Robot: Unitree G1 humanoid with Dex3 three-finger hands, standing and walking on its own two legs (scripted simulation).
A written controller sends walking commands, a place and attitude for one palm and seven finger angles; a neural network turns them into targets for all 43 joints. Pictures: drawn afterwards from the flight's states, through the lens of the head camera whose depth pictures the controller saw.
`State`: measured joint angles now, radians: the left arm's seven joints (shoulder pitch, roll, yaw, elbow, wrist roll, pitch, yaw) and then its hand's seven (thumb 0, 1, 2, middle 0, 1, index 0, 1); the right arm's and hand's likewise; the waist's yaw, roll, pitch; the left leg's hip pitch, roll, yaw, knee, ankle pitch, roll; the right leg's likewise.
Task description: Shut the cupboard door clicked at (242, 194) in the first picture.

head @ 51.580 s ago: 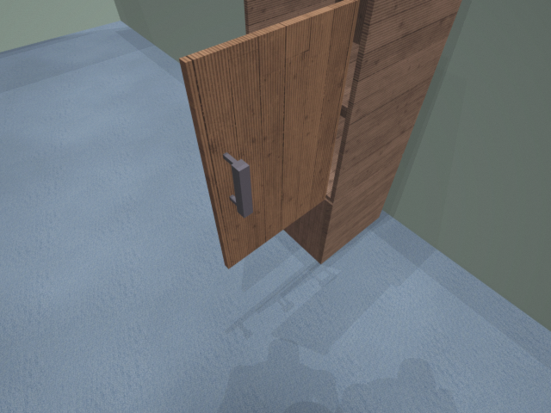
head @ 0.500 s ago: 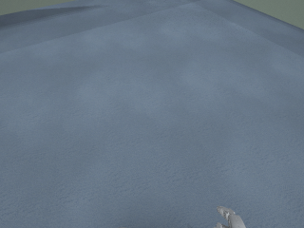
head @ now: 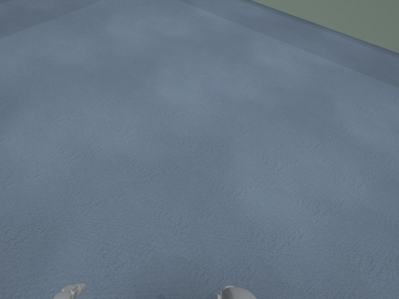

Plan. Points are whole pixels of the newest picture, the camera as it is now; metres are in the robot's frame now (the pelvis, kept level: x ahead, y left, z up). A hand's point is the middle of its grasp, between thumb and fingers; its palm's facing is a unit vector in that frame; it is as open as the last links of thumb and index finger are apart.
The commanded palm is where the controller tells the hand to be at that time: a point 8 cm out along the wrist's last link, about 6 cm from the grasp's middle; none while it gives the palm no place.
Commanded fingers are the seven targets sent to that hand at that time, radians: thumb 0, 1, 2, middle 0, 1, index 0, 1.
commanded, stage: turn to face it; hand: left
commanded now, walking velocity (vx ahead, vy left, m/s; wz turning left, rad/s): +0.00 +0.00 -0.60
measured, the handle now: out of the picture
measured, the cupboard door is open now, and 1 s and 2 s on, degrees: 30 30 30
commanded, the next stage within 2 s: none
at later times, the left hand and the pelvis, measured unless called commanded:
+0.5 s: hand (141, 295) +0.15 +0.13 -0.16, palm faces -0.30 -0.93 -0.22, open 7.3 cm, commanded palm none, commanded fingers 0.00 0.90 0.90 -0.20 -0.30 -0.20 -0.30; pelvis +0.00 -0.03 +0.00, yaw -18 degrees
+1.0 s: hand (170, 263) +0.22 +0.07 -0.16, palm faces -0.55 -0.79 -0.29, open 7.3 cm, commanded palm none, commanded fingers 0.00 0.90 0.90 -0.20 -0.30 -0.20 -0.30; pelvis +0.01 -0.05 -0.01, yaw -35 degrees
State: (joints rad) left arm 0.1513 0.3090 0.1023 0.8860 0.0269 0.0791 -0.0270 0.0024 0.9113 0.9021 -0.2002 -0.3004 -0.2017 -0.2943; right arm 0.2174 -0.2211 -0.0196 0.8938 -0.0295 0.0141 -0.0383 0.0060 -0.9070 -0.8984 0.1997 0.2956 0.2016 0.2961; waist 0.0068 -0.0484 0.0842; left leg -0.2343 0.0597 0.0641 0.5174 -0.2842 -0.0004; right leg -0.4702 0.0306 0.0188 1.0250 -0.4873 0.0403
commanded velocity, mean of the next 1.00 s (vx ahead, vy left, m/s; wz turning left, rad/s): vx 0.00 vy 0.00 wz -0.60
